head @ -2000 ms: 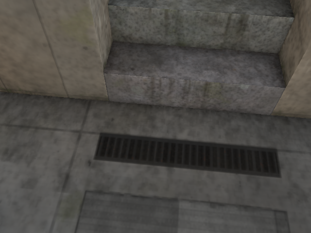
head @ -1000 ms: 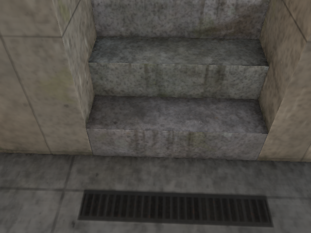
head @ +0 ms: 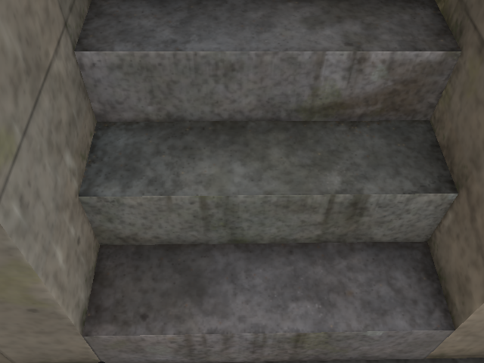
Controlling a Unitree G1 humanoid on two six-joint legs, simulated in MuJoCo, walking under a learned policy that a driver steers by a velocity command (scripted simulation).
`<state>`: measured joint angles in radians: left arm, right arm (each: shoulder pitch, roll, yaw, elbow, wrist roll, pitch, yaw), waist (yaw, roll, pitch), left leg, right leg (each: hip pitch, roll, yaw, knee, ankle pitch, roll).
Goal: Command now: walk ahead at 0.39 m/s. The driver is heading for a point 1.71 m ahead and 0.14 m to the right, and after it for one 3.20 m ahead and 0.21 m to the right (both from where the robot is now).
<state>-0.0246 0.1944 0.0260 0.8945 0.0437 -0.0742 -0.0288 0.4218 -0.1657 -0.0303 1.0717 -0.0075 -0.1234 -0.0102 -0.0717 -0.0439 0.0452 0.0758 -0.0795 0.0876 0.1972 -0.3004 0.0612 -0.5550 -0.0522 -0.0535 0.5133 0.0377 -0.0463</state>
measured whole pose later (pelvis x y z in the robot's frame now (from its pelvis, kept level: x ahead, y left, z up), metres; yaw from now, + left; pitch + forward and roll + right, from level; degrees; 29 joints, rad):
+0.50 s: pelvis +0.14 -0.01 +0.01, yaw +0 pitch -1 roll +0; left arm 0.24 0.16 0.02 1.05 0.01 -0.05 0.05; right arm 0.23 -0.14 0.01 1.09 0.00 -0.05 -0.07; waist 0.02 -0.01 0.00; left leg -0.17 0.02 -0.02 0.38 -0.20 -0.03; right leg -0.20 0.03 -0.07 0.34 -0.13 -0.05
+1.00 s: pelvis +0.16 +0.01 +0.01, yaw -1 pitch -2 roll +0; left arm 0.17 0.19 0.02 1.11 0.01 -0.04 0.06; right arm 0.21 -0.16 0.03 1.06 -0.01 -0.04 -0.07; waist 0.01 -0.01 0.03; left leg -0.09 -0.01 0.00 0.32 -0.21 0.01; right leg -0.13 0.01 -0.04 0.31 -0.15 -0.01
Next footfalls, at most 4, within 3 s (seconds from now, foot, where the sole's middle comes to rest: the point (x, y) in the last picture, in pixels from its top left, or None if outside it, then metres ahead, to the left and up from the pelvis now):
0.04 right None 0.21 -0.10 -0.77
0.36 left None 0.18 0.13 -0.77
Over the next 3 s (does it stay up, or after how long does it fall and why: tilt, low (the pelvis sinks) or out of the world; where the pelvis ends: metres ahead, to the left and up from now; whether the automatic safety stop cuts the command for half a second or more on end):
stays up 0.17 0.01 0.02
